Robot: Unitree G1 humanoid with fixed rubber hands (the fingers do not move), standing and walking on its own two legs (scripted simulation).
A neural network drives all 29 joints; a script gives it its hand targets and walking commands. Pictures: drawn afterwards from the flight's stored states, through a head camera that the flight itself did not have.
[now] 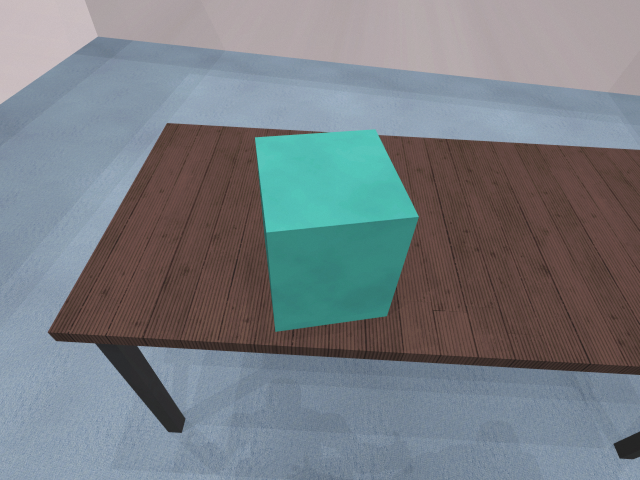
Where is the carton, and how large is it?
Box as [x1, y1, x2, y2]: [255, 129, 418, 331]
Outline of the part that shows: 375,129 255,137 265,245 275,331 384,316 387,314 418,216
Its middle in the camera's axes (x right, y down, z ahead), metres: +0.01 -0.01 +0.66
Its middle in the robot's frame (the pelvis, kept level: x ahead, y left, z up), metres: +0.51 -0.01 +0.00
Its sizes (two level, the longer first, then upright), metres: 0.210 0.200 0.250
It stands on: a table, 0.66 m high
